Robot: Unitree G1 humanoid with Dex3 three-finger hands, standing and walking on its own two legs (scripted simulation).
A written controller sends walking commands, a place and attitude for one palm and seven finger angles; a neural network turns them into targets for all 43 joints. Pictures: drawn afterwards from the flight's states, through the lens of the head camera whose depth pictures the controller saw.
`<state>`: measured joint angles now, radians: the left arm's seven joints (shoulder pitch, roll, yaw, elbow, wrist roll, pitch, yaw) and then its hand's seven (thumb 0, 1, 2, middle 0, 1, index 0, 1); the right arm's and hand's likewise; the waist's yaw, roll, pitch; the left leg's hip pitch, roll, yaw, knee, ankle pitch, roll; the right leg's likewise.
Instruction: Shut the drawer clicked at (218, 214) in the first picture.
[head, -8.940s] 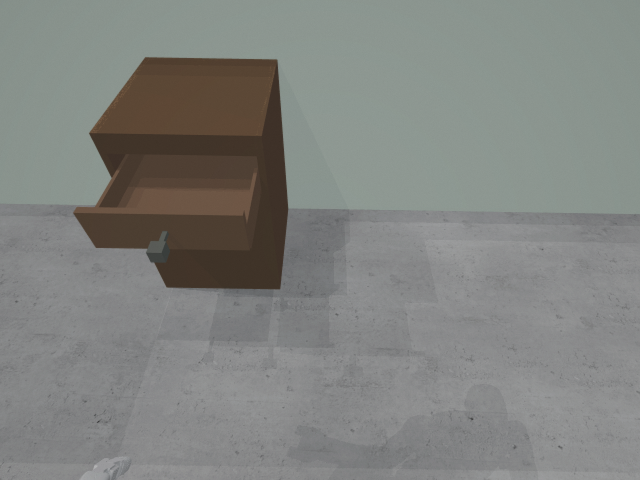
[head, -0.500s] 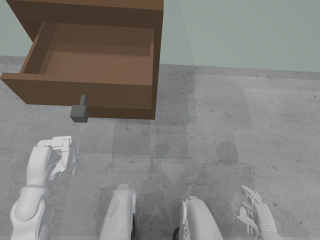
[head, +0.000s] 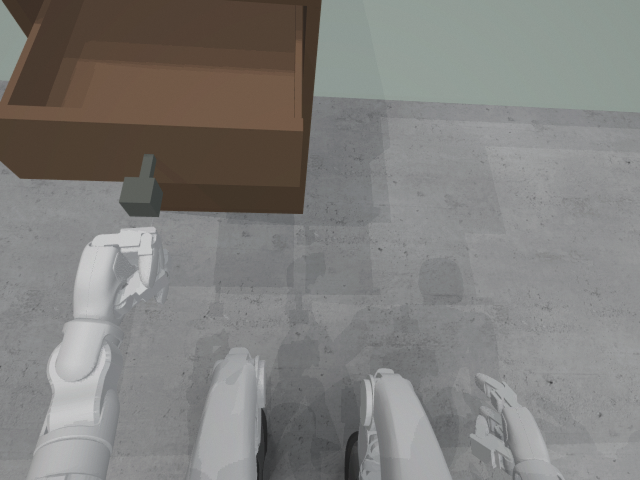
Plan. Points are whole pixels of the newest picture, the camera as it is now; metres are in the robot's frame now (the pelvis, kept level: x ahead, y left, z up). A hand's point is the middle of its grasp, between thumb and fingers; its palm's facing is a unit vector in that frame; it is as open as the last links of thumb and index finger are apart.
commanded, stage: bring the fist close to the handle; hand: left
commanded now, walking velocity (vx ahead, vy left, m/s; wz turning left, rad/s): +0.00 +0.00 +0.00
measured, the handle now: (144, 183) +0.45 +0.25 +0.01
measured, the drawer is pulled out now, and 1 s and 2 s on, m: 0.22 0.21 0.10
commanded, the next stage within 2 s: push the drawer shut in 0.40 s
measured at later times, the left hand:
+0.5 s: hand (165, 271) +0.34 +0.20 +0.01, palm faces +0.04 -1.00 -0.06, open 3.3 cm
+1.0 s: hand (173, 231) +0.39 +0.21 +0.00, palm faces +0.04 -1.00 -0.06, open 3.3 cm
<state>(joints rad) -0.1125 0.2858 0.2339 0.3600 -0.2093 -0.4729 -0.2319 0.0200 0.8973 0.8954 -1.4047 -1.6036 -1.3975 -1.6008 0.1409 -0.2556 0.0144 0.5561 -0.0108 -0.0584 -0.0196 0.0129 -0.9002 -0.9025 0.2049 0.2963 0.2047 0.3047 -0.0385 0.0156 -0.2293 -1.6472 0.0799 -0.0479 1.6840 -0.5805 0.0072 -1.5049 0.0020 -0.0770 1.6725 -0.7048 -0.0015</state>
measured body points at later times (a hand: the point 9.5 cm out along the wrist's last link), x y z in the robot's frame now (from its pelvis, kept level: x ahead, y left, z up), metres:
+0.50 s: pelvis +0.01 -0.01 +0.00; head +0.16 +0.02 +0.42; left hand +0.33 +0.26 +0.01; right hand +0.18 -0.26 -0.11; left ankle +0.08 +0.12 -0.52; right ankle +0.04 -0.13 -0.52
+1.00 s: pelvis +0.00 -0.01 -0.01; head +0.16 +0.02 +0.41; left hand +0.38 +0.26 +0.01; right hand +0.15 -0.27 -0.12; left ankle +0.08 +0.12 -0.52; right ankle +0.04 -0.13 -0.52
